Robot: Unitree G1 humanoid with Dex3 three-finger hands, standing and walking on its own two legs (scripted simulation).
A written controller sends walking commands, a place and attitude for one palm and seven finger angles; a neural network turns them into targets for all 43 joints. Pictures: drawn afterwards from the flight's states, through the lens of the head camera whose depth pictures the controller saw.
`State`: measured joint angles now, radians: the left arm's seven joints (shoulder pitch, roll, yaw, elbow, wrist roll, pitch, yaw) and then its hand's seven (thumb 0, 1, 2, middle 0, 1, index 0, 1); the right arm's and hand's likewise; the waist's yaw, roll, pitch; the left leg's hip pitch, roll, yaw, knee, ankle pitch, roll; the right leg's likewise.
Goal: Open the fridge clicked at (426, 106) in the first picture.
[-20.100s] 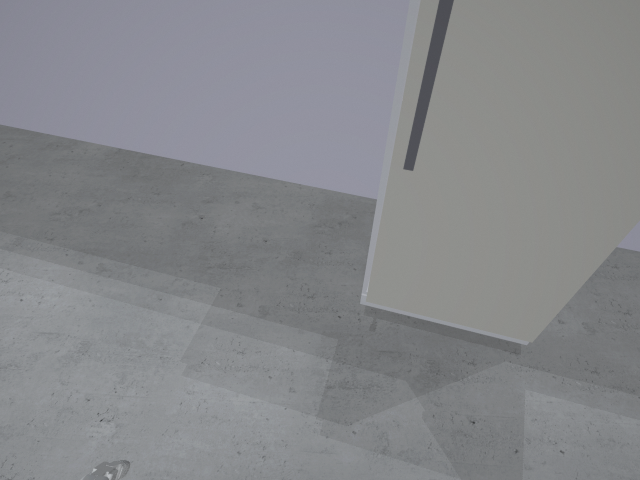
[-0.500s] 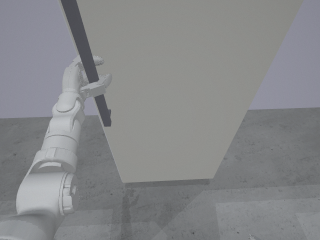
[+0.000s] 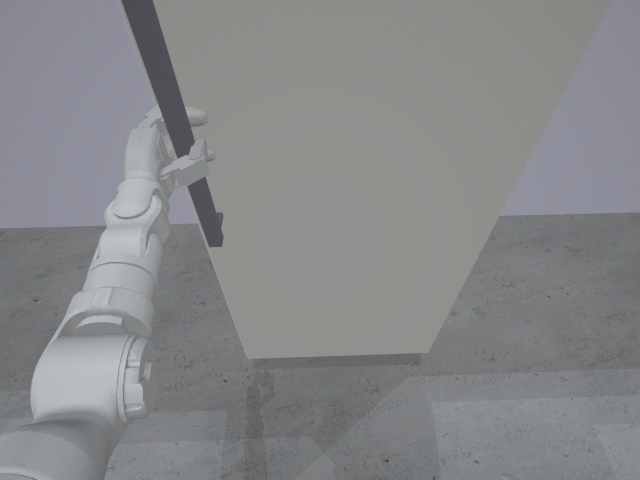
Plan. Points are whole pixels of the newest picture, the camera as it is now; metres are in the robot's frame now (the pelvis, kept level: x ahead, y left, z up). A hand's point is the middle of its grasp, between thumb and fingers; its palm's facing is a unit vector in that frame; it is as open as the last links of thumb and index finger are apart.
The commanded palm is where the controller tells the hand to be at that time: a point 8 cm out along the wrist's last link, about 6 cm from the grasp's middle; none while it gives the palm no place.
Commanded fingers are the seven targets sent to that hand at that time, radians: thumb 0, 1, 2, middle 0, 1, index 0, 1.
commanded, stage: grip the handle and tug to test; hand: left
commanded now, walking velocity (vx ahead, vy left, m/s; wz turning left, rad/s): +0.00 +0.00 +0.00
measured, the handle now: (178, 104) +0.52 +0.18 +0.21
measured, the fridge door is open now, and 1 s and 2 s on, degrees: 0 6 44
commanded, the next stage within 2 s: pull the door a little, standing still in 0.34 s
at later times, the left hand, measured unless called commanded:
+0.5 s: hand (199, 162) +0.46 +0.15 +0.16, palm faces +0.06 -1.00 +0.00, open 5.7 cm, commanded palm +0.43 +0.21 +0.16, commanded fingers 0.00 0.90 0.90 -0.45 -1.40 -0.45 -1.40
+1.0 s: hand (197, 195) +0.40 +0.15 +0.16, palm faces +0.03 -1.00 -0.01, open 6.3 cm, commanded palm +0.34 +0.20 +0.16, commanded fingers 0.00 0.90 0.90 -0.45 -1.40 -0.45 -1.40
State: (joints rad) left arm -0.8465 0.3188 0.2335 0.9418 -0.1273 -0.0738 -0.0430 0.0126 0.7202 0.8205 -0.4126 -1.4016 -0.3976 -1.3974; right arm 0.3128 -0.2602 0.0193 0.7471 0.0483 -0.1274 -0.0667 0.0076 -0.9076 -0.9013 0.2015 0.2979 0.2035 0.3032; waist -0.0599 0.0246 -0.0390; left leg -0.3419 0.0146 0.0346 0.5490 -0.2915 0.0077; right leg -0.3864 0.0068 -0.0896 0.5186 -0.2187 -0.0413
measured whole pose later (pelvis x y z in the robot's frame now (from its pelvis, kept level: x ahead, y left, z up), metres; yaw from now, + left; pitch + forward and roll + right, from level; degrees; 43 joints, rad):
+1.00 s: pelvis +0.06 +0.01 +0.01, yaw -5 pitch +2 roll +0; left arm -0.12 0.18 0.20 -0.04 -0.18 0.24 -0.02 0.01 0.75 0.76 -0.26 -1.33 -0.24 -1.32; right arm 0.24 -0.23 0.01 0.61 0.06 0.00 -0.05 0.01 -0.91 -0.90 0.20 0.30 0.20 0.30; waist -0.01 0.05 -0.10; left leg -0.11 0.02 0.07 0.43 -0.31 0.00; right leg -0.19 0.03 0.00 0.41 -0.25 -0.02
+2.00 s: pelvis -0.07 -0.20 -0.02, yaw +26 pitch +0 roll +0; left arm 0.16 0.18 -0.18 -0.50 0.00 -0.03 0.03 -0.05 0.60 0.76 -0.45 -1.40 -0.24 -1.32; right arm 0.16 -0.17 0.01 0.61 0.00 -0.09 -0.02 0.01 -0.91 -0.90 0.20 0.30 0.20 0.30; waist -0.01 0.07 0.09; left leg -0.41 0.13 -0.14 0.62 -0.24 -0.11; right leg -0.36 -0.01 -0.01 0.68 -0.31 0.02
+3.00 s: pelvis +0.10 -0.63 -0.01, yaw +74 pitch -3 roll +0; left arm 0.19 0.21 0.02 -0.48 -0.01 -0.01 0.08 -0.03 0.63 0.79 -0.45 -1.40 -0.22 -1.36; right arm 0.11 -0.19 -0.04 0.65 0.02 -0.07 -0.05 0.01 -0.91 -0.90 0.20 0.30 0.20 0.30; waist -0.02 0.03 0.13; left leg -0.51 0.09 -0.01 1.14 -0.57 -0.05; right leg -0.35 -0.07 -0.10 0.66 -0.26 -0.01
